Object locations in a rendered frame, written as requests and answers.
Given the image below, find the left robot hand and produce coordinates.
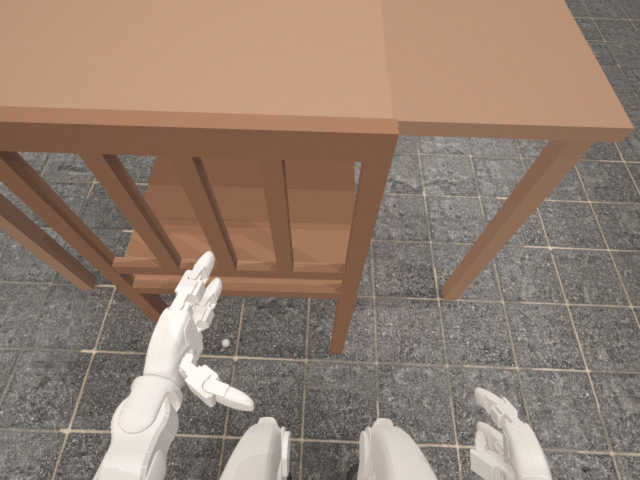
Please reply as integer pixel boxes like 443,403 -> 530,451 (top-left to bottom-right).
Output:
143,251 -> 254,411

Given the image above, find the robot left thigh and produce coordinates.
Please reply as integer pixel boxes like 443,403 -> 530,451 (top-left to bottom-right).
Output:
219,423 -> 291,480

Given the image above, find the robot right thigh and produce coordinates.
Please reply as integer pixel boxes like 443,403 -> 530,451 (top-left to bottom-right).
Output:
359,425 -> 438,480

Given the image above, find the right robot hand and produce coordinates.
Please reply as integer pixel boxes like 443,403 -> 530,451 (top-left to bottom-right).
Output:
470,388 -> 552,480

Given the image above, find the table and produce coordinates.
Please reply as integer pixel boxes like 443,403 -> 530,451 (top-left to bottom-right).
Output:
0,0 -> 634,300

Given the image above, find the robot thigh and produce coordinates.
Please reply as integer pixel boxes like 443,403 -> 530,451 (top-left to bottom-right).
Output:
359,425 -> 438,480
219,423 -> 291,480

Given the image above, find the left robot forearm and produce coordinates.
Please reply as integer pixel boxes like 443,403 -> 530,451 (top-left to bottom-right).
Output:
93,374 -> 184,480

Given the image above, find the chair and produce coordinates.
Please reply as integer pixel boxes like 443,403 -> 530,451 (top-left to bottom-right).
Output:
0,106 -> 399,355

